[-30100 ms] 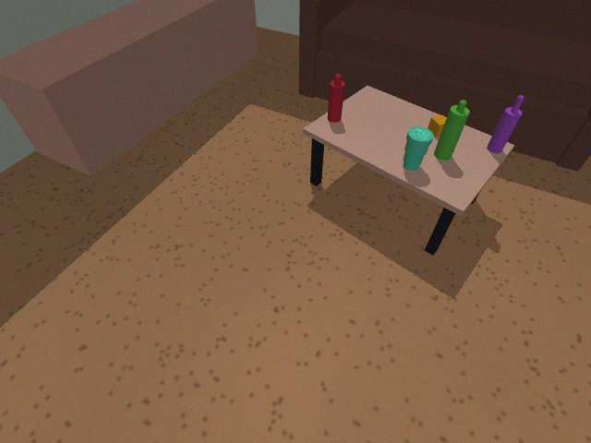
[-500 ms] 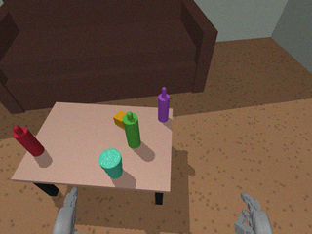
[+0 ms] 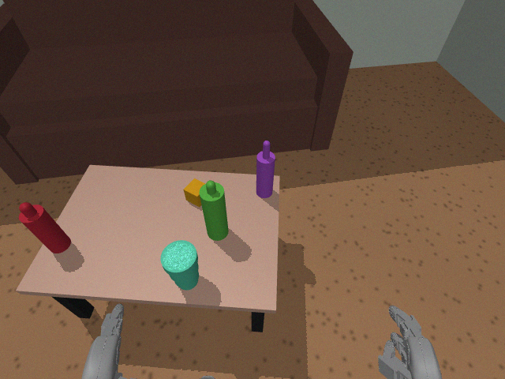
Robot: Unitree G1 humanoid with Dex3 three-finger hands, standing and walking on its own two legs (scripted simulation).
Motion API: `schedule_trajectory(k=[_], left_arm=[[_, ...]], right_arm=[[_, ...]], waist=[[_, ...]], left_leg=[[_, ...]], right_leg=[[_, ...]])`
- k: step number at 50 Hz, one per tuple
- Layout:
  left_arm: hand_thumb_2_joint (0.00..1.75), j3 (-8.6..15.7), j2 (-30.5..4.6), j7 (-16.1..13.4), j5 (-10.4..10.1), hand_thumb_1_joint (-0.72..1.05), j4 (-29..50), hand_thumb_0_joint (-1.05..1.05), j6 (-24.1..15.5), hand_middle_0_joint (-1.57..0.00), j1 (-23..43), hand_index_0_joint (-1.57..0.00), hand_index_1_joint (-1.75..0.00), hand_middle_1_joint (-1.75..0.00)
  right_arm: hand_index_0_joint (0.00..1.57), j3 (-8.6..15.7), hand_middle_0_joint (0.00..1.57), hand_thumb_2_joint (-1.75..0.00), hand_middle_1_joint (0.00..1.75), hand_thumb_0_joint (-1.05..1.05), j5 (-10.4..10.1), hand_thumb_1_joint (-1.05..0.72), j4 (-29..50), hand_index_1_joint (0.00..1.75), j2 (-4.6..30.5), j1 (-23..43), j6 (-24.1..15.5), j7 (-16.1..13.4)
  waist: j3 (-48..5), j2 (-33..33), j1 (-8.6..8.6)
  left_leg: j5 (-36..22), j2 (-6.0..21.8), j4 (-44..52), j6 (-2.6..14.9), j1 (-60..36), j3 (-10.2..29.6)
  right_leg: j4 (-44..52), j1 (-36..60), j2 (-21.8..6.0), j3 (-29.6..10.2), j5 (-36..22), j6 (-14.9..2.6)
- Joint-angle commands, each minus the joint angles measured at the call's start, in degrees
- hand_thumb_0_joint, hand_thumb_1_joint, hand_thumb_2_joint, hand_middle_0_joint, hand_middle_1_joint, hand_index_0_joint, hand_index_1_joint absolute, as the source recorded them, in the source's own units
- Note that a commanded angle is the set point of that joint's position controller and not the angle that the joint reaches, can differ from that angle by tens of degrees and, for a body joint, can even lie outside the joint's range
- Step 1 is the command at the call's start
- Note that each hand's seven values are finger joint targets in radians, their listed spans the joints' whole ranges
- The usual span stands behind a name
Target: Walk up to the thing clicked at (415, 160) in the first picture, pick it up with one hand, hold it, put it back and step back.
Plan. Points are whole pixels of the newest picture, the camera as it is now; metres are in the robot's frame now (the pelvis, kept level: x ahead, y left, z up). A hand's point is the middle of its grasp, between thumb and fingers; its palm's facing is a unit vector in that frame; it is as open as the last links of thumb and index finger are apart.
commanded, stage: home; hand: left
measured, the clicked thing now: (183, 268) +0.45 +0.21 -0.32
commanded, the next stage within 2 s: stand in 1.06 s
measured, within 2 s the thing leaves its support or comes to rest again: neither
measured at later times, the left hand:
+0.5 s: hand (142, 361) +0.17 +0.18 -0.05, palm faces +0.11 -0.95 -0.28, open 17.5 cm
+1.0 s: hand (143, 361) +0.17 +0.18 -0.05, palm faces +0.11 -0.95 -0.28, open 17.5 cm
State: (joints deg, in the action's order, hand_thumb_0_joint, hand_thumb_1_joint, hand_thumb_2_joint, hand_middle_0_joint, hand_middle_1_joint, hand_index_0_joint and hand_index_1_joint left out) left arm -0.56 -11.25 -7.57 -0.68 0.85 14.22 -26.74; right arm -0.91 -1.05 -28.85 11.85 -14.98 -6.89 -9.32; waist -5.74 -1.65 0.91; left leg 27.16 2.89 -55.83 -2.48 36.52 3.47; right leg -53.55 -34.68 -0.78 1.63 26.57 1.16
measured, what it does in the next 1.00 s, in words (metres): stands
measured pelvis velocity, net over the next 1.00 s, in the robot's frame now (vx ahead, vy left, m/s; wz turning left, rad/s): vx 0.01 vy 0.00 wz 0.00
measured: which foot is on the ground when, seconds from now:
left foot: down 0.00-1.00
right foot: down 0.00-1.00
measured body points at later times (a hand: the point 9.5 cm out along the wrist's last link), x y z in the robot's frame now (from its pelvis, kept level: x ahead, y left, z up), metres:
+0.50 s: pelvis +0.01 +0.00 +0.00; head +0.03 +0.01 +0.45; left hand +0.17 +0.23 -0.03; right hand +0.17 -0.24 -0.07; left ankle +0.01 +0.14 -0.68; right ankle +0.01 -0.13 -0.68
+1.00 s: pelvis +0.01 +0.00 +0.00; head +0.03 +0.00 +0.45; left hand +0.17 +0.23 -0.03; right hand +0.17 -0.24 -0.07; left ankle +0.01 +0.14 -0.68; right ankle +0.01 -0.13 -0.68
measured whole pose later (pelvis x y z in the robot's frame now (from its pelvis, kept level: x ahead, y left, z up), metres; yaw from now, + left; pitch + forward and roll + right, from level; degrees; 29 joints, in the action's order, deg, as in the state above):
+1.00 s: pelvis +0.01 +0.00 +0.00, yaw +0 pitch +8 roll -2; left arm -0.6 -11.5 -7.6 -0.5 2.3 16.3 -26.9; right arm -1.0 -0.8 -28.8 11.7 -15.4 -7.5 -10.3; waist -6.0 -1.8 0.8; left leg 28.0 2.8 -56.5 -2.3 36.9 3.5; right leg -54.0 -34.9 -0.9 1.6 27.2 1.3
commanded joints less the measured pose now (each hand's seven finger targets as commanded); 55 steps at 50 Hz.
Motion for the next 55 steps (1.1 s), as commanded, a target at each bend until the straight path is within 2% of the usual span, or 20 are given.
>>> schedule_trajectory(k=[1,5,6,14,16,20,21,26,30,31,32,34,37,38,42,43,48,51,52,55], left_arm=[[0.06,3.0,-5.6,-0.9,0.5,-0.55,11.2,0.00,-2.4,-0.05,1.2,-0.05,-0.06,-0.06],[0.06,2.8,-5.5,-0.9,0.5,-0.55,11.8,0.00,-1.9,-0.05,2.2,-0.05,-0.05,-0.06],[0.05,3.3,-5.8,-1.0,0.5,-0.56,11.9,0.00,-1.9,-0.05,1.2,-0.05,-0.05,-0.06],[0.06,2.9,-5.5,-1.0,0.5,-0.55,12.1,0.00,-1.4,-0.05,1.3,-0.05,-0.06,-0.06],[0.06,3.3,-5.6,-0.9,0.6,-0.56,11.0,0.00,-1.2,-0.05,-0.4,-0.05,-0.05,-0.06],[0.05,3.4,-5.9,-0.9,0.6,-0.57,11.7,0.00,-1.0,-0.05,0.1,-0.05,-0.05,-0.05],[0.05,2.9,-5.7,-1.0,0.6,-0.56,11.3,0.00,-1.0,-0.05,0.8,-0.05,-0.05,-0.06],[0.05,2.8,-5.5,-0.9,0.6,-0.56,12.1,0.00,-1.0,-0.05,1.0,-0.05,-0.05,-0.05],[0.05,3.7,-6.3,-0.9,0.4,-0.56,12.2,0.00,-0.9,-0.05,1.8,-0.05,-0.05,-0.06],[0.06,4.2,-6.4,-0.9,0.6,-0.56,12.1,0.00,-0.9,-0.05,0.4,-0.05,-0.05,-0.06],[0.05,2.9,-5.6,-0.8,0.6,-0.57,11.0,0.00,-0.6,-0.05,0.8,-0.05,-0.05,-0.05],[0.06,3.4,-5.9,-0.9,0.5,-0.55,12.7,0.00,-0.8,-0.05,1.1,-0.05,-0.05,-0.06],[0.05,3.7,-6.3,-0.9,0.5,-0.56,11.8,0.00,-0.6,-0.05,1.0,-0.05,-0.05,-0.05],[0.05,3.5,-5.9,-0.8,0.6,-0.56,12.4,0.00,-0.8,-0.05,0.2,-0.05,-0.05,-0.05],[0.06,3.0,-5.6,-0.9,0.6,-0.55,12.6,0.00,-0.7,-0.05,0.7,-0.05,-0.05,-0.05],[0.05,3.4,-6.1,-0.9,0.6,-0.56,13.2,0.00,-0.8,-0.05,1.0,-0.05,-0.05,-0.05],[0.04,3.2,-5.7,-0.9,0.6,-0.57,12.0,0.00,-0.6,-0.05,1.2,-0.05,-0.05,-0.05],[0.05,3.5,-6.1,-1.0,0.6,-0.56,12.8,0.00,-0.6,-0.05,0.4,-0.05,-0.05,-0.05],[0.05,3.3,-6.0,-1.1,0.6,-0.55,12.8,0.00,-0.5,-0.05,0.3,-0.05,-0.05,-0.05],[0.05,2.9,-5.2,-0.9,0.7,-0.56,11.5,0.00,-0.5,-0.05,-0.3,-0.05,-0.05,-0.05]], right_arm=[[0.20,2.9,0.20,-0.90,0.30,0.00,0.4,-0.90,9.0,0.30,6.5,3.4,-3.3,-1.0],[0.20,2.8,0.20,-0.90,0.30,0.00,0.5,-0.90,8.8,0.30,6.7,3.0,-3.6,-1.0],[0.20,2.8,0.20,-0.90,0.30,0.00,0.5,-0.90,8.7,0.30,6.5,3.0,-3.6,-1.2],[0.20,2.8,0.20,-0.90,0.30,0.00,0.6,-0.90,8.8,0.30,6.6,3.1,-3.7,-1.3],[0.20,2.9,0.20,-0.90,0.30,0.00,0.7,-0.90,8.8,0.30,6.5,2.6,-3.6,-1.5],[0.20,2.9,0.20,-0.90,0.30,0.00,0.7,-0.90,8.7,0.30,6.6,2.5,-3.4,-1.5],[0.20,2.8,0.20,-0.90,0.30,0.00,0.6,-0.90,8.8,0.30,6.6,3.0,-3.5,-1.5],[0.20,2.9,0.20,-0.90,0.30,0.00,0.7,-0.90,9.1,0.30,6.7,2.9,-3.4,-1.5],[0.20,2.7,0.20,-0.90,0.30,0.00,0.6,-0.90,9.2,0.30,6.5,3.5,-3.5,-1.6],[0.20,2.7,0.20,-0.90,0.30,0.00,0.7,-0.90,9.1,0.30,6.2,2.9,-3.5,-1.8],[0.20,2.7,0.20,-0.90,0.30,0.00,0.6,-0.90,9.1,0.30,6.6,3.2,-3.5,-1.7],[0.20,2.8,0.20,-0.90,0.30,0.00,0.7,-0.90,9.0,0.30,6.5,2.9,-3.6,-1.8],[0.20,2.6,0.20,-0.90,0.30,0.00,0.6,-0.90,9.4,0.30,6.4,3.6,-3.5,-1.8],[0.20,2.8,0.20,-0.90,0.30,0.00,0.7,-0.90,9.3,0.30,6.5,3.0,-3.6,-1.8],[0.20,2.7,0.20,-0.90,0.30,0.00,0.6,-0.90,9.0,0.30,6.4,2.9,-3.8,-1.9],[0.20,2.8,0.20,-0.90,0.30,0.00,0.8,-0.90,8.7,0.30,6.5,2.7,-3.7,-2.0],[0.20,2.7,0.20,-0.90,0.30,0.00,0.7,-0.90,8.9,0.30,6.6,3.5,-3.9,-1.9],[0.20,2.9,0.20,-0.90,0.30,0.00,0.7,-0.90,9.1,0.30,6.8,3.1,-4.0,-1.8],[0.20,2.8,0.20,-0.90,0.30,0.00,0.6,-0.90,9.1,0.30,6.7,3.1,-3.8,-1.7],[0.20,2.9,0.20,-0.90,0.30,0.00,0.8,-0.90,8.9,0.30,6.6,2.5,-3.8,-1.9]], waist=[[-5.3,-1.0,0.19],[-5.8,-0.6,0.81],[-7.0,-1.0,0.21],[-6.2,-1.2,0.17],[-7.7,-0.2,0.26],[-8.1,-0.2,0.12],[-6.1,-0.1,0.20],[-6.0,-1.0,0.17],[-5.0,0.3,0.07],[-7.2,0.6,-0.24],[-4.9,1.0,0.38],[-7.0,-0.2,0.32],[-4.6,1.1,0.08],[-7.0,1.3,0.26],[-6.1,-0.1,0.31],[-7.6,-1.3,0.17],[-4.9,0.4,0.25],[-7.5,-0.9,-0.11],[-6.4,-1.2,-0.34],[-7.8,1.7,0.53]], left_leg=[[-9.9,-2.1,9.6,2.21,-4.7,-3.4],[-11.0,-1.9,9.5,2.22,-5.3,-2.8],[-12.4,-2.1,9.0,2.17,-5.3,-2.9],[-11.4,-2.0,9.4,2.05,-5.1,-2.7],[-14.6,-2.0,8.2,2.10,-5.6,-2.9],[-16.2,-1.9,8.0,2.02,-5.9,-2.9],[-14.3,-2.1,8.1,2.16,-4.7,-3.0],[-12.2,-2.1,8.8,2.06,-4.7,-3.0],[-10.1,-2.4,8.4,2.37,-3.5,-3.5],[-11.9,-2.4,7.7,2.42,-4.4,-3.6],[-10.1,-2.4,8.2,2.51,-4.1,-3.8],[-11.3,-2.4,8.1,2.38,-4.8,-3.5],[-9.0,-2.5,8.2,2.54,-3.3,-3.8],[-10.6,-2.4,8.0,2.56,-4.5,-3.6],[-11.5,-2.3,8.3,2.34,-4.8,-3.5],[-12.6,-2.3,8.2,2.21,-5.4,-3.3],[-9.1,-2.2,8.8,2.30,-3.9,-3.1],[-12.7,-2.1,8.5,2.09,-5.2,-2.9],[-12.6,-2.1,8.6,2.03,-4.6,-3.1],[-14.4,-2.1,7.4,2.38,-5.4,-3.2]], right_leg=[[8.9,2.7,1.7,2.4,-9.6,-1.29],[8.6,3.0,1.8,2.6,-10.4,-1.25],[8.4,3.7,1.7,2.6,-11.8,-1.22],[8.1,3.3,1.8,2.8,-10.5,-1.34],[8.1,3.9,1.8,2.8,-13.7,-1.08],[7.6,4.4,1.8,2.7,-15.0,-1.17],[8.3,3.6,1.6,2.5,-13.5,-1.01],[8.2,2.9,1.7,2.6,-11.4,-1.24],[9.4,3.1,1.4,2.1,-9.9,-0.98],[9.3,4.0,1.3,2.0,-11.8,-0.82],[9.6,2.6,1.3,2.0,-10.1,-0.85],[9.0,3.5,1.4,2.1,-11.4,-0.93],[10.1,2.6,1.3,1.9,-9.0,-0.86],[9.4,3.7,1.3,1.9,-10.5,-0.89],[8.8,3.3,1.4,2.1,-11.3,-1.01],[8.4,3.6,1.5,2.3,-12.1,-1.09],[9.1,2.4,1.6,2.4,-8.6,-1.07],[7.8,3.5,1.8,2.6,-11.8,-1.20],[8.0,3.3,1.7,2.5,-11.7,-1.33],[8.3,3.9,1.7,2.3,-14.0,-0.85]])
